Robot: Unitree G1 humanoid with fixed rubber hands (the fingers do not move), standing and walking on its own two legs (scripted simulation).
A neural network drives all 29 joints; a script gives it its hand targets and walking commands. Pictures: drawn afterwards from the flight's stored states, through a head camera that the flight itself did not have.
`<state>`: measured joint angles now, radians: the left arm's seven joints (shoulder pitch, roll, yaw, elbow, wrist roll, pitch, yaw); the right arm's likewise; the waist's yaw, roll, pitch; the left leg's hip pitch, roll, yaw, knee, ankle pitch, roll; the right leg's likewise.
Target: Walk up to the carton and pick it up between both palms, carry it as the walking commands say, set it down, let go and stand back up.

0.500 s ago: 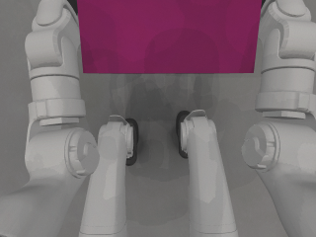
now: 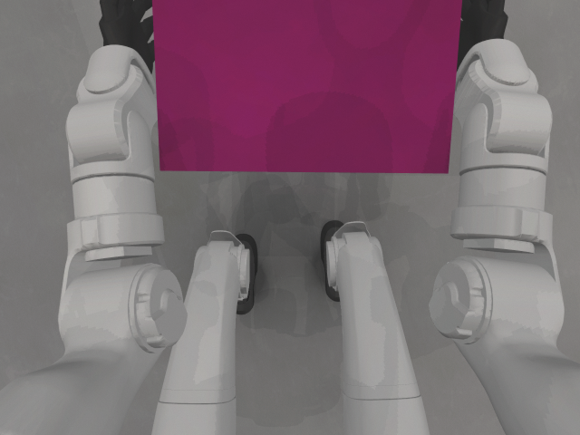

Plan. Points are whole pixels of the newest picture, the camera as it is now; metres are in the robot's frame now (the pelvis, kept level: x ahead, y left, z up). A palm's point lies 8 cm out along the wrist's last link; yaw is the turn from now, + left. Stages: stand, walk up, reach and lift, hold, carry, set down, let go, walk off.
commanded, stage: reach and lift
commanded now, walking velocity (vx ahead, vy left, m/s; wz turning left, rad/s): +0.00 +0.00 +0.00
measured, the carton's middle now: (298, 88) +0.50 -0.03 -0.14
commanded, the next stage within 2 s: none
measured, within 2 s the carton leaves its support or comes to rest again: neither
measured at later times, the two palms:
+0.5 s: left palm (83, 51) +0.49 +0.15 +0.00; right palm (509, 44) +0.48 -0.20 -0.01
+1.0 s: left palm out of the picture +0.46 +0.16 +0.09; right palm out of the picture +0.45 -0.19 +0.08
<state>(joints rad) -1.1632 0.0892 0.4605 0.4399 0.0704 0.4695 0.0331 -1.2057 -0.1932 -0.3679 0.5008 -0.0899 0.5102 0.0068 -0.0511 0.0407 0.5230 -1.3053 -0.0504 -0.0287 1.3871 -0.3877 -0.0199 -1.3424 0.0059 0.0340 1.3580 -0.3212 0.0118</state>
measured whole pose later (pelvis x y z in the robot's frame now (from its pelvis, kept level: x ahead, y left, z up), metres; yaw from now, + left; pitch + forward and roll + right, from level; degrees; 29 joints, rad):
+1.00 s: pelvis +0.05 +0.01 +0.12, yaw -1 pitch +11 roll +0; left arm -0.68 -0.06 0.43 0.39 0.16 0.43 -0.03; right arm -0.72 -0.03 -0.35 0.46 -0.17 0.46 0.05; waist -0.04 0.03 0.26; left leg -0.77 -0.04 -0.04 0.83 -0.25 0.00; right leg -0.79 0.00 0.03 0.79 -0.19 0.01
